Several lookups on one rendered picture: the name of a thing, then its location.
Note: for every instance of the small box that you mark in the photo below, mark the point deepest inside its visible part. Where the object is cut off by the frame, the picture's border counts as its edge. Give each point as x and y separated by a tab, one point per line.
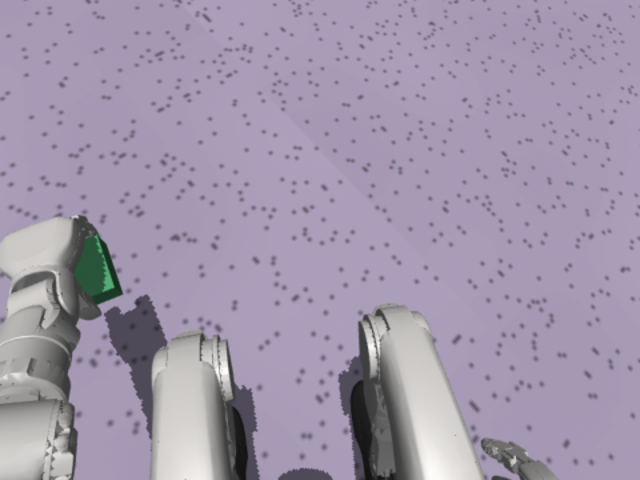
95	271

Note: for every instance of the left robot hand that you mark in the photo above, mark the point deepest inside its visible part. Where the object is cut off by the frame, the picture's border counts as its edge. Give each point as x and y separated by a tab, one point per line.
57	241

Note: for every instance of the right robot hand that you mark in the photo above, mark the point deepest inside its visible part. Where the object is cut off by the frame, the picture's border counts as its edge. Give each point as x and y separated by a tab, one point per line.
516	460

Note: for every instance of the right robot foot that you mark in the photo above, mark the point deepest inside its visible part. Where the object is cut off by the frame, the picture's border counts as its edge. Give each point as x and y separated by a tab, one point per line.
362	432

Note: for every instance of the left robot arm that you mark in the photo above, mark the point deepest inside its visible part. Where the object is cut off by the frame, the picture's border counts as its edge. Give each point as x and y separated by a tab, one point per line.
38	440

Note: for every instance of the left robot foot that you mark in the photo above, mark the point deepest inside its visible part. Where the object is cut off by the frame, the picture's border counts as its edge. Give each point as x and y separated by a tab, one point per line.
241	447

